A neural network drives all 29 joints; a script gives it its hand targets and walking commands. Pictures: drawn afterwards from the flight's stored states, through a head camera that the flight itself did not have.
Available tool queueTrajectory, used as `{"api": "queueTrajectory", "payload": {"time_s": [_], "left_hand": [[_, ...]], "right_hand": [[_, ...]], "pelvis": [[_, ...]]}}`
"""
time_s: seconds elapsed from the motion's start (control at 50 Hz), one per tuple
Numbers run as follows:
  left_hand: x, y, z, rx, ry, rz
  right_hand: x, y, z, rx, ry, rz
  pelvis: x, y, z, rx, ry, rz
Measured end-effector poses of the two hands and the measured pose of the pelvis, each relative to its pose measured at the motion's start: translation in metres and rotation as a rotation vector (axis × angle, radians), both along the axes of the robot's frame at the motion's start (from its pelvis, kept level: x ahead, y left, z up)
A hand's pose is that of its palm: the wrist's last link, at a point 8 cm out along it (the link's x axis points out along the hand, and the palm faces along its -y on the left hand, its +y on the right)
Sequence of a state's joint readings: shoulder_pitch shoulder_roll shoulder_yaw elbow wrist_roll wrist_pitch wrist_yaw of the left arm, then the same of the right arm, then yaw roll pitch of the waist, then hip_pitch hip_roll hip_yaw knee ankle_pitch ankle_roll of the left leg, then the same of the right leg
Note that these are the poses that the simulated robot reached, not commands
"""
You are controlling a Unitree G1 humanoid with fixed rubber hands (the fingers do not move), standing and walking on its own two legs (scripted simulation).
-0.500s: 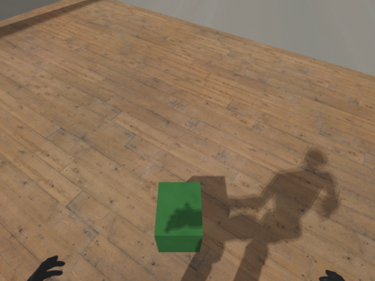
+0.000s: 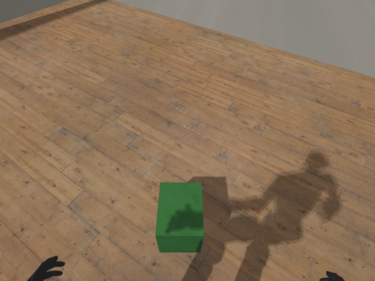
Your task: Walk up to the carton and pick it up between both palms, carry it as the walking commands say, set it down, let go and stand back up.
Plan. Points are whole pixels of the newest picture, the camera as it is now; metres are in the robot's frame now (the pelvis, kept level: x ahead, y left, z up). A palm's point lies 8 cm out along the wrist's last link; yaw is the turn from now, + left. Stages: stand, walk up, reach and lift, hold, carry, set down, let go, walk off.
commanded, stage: walk up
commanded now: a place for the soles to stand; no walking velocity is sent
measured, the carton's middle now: (180, 217) +0.52 +0.02 -0.62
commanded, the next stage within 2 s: none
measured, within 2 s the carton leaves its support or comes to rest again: neither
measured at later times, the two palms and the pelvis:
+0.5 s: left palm out of the picture +0.13 +0.32 -0.07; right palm out of the picture +0.10 -0.32 -0.09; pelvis +0.00 +0.00 +0.00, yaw +1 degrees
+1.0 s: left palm out of the picture +0.09 +0.33 -0.07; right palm out of the picture +0.14 -0.31 -0.09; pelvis +0.01 +0.00 +0.00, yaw +4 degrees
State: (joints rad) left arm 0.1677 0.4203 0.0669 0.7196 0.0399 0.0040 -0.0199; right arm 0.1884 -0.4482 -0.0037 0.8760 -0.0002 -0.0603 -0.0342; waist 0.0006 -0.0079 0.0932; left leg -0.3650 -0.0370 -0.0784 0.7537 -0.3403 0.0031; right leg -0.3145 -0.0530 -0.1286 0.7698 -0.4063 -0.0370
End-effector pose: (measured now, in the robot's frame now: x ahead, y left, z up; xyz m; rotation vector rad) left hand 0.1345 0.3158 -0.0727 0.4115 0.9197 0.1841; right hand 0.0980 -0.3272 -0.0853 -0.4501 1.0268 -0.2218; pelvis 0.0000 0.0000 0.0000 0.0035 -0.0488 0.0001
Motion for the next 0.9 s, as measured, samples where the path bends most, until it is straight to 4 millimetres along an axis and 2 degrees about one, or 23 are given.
{"api": "queueTrajectory", "payload": {"time_s": [0.44,0.7,0.78,0.9], "left_hand": [[-0.007,0.0,0.001,0.003,-0.003,0.01],[-0.009,0.016,-0.001,-0.005,-0.006,0.021],[-0.017,0.015,0.0,0.002,-0.003,0.046],[-0.038,0.009,0.002,0.02,0.027,0.058]], "right_hand": [[0.001,0.0,0.0,0.004,-0.006,0.009],[0.004,0.018,0.001,0.025,0.02,0.039],[0.009,0.014,0.001,0.026,0.033,0.06],[0.029,0.011,0.0,0.045,-0.002,0.078]], "pelvis": [[-0.003,-0.002,0.0,0.001,-0.006,0.009],[0.002,0.013,0.001,-0.008,-0.001,0.026],[0.004,0.006,0.002,-0.014,0.0,0.051],[0.008,-0.002,0.003,0.004,-0.003,0.058]]}}
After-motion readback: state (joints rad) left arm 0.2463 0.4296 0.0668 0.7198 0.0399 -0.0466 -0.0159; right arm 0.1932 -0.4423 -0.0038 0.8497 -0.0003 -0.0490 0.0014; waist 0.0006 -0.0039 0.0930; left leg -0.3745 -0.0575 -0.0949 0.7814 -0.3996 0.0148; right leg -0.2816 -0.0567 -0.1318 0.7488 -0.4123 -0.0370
